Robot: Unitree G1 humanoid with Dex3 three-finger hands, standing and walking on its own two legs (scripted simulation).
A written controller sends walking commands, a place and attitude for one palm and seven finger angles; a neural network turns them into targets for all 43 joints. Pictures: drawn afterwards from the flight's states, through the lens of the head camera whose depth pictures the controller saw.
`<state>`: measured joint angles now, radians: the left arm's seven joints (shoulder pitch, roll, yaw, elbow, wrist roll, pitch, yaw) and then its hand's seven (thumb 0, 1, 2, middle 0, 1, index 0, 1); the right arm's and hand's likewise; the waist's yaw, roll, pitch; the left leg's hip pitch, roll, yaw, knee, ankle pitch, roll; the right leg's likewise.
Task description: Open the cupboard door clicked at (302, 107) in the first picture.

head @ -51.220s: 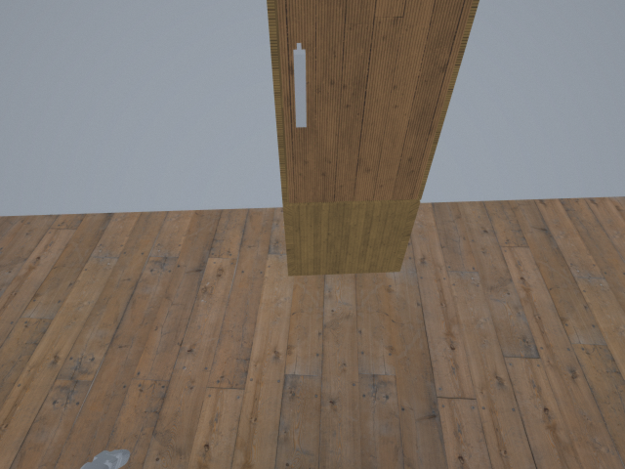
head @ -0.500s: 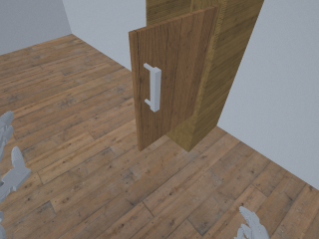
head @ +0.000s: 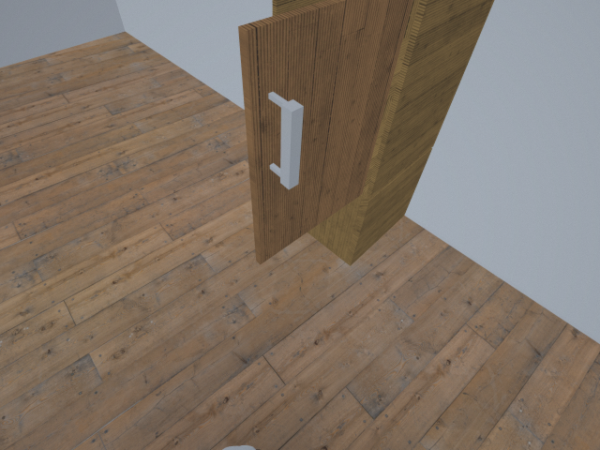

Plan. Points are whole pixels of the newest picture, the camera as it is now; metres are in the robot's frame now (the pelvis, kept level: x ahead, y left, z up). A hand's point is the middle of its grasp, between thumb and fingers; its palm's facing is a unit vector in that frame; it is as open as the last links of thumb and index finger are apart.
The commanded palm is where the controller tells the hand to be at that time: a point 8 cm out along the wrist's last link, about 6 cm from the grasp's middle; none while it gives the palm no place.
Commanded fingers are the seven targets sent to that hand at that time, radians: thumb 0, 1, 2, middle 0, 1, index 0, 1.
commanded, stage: let the arm hang, fingers relaxed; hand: left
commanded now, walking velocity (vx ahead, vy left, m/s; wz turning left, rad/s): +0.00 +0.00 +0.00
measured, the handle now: (282, 142) +0.60 +0.06 +0.06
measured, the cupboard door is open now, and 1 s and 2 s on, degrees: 86 86 86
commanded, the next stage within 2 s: look to check the result in 0.76 s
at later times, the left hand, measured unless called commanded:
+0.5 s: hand out of the picture +0.06 +0.22 -0.15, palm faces +0.02 -0.95 -0.33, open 7.4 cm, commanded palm none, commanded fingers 0.00 0.90 0.90 -0.20 -0.30 -0.20 -0.30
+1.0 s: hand out of the picture +0.14 +0.20 -0.14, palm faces -0.03 -0.95 -0.32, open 7.4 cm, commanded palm none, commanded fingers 0.00 0.90 0.90 -0.20 -0.30 -0.20 -0.30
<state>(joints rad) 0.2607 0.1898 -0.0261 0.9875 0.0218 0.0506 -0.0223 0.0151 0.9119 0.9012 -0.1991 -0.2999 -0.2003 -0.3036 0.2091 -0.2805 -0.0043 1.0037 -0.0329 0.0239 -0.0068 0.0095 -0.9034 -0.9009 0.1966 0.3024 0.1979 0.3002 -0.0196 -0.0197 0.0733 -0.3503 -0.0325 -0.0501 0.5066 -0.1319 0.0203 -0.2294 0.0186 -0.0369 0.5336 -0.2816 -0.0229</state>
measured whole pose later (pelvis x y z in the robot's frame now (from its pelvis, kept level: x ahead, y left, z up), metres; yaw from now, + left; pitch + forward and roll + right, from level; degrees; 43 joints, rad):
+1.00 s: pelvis +0.06 -0.03 +0.01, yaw -1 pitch -1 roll +0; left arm 0.10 0.29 0.01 1.11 0.01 -0.01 0.01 0.01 0.91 0.90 -0.20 -0.30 -0.20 -0.30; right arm 0.10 -0.32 0.00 1.13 -0.02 0.01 -0.02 0.01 -0.90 -0.90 0.20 0.30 0.20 0.30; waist -0.01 0.02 0.08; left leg -0.17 -0.01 -0.04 0.34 -0.14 -0.01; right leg -0.04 0.04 -0.02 0.32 -0.26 -0.05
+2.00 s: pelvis +0.07 -0.02 +0.01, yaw -2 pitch -2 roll +0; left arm 0.14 0.29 0.01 1.13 0.00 -0.02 0.01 0.01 0.91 0.90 -0.20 -0.30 -0.20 -0.30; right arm 0.13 -0.29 0.00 1.14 -0.02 0.01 -0.02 0.01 -0.90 -0.90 0.20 0.30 0.20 0.30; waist -0.01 0.01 0.07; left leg -0.15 -0.01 -0.03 0.32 -0.15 -0.01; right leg -0.01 0.04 0.00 0.29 -0.25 -0.05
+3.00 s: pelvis +0.07 -0.02 +0.02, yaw -2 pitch -1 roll +0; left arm 0.13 0.30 0.01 1.13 0.00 -0.01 0.01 0.01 0.91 0.90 -0.20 -0.30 -0.20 -0.30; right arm 0.10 -0.31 0.00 1.14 -0.02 0.00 -0.02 0.01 -0.90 -0.90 0.20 0.30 0.20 0.30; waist 0.00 0.01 0.07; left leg -0.15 -0.01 -0.02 0.31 -0.14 0.00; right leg -0.02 0.03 0.00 0.29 -0.25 -0.04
